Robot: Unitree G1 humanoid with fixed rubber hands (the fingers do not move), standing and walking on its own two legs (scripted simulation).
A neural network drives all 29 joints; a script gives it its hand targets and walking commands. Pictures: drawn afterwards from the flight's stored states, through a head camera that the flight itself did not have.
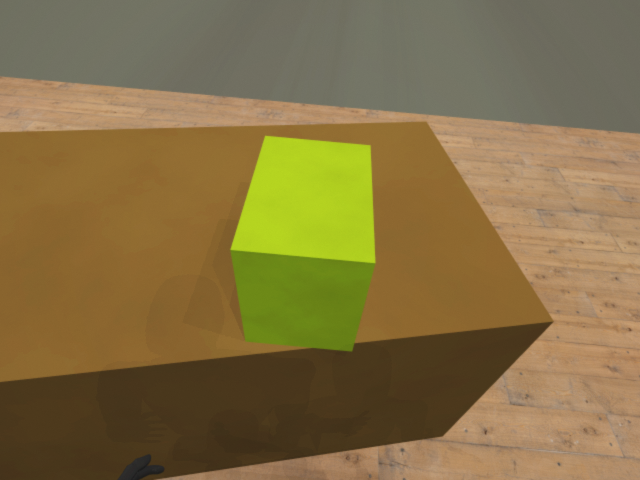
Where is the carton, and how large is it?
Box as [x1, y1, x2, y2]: [230, 136, 374, 351]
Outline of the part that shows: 265,136 230,249 245,341 351,351 374,266 370,145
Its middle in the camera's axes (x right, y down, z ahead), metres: -0.02 +0.01 +0.62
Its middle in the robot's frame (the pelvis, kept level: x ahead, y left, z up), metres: +0.47 +0.02 +0.02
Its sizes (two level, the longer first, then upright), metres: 0.248 0.172 0.224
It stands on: a pedestal, 0.67 m high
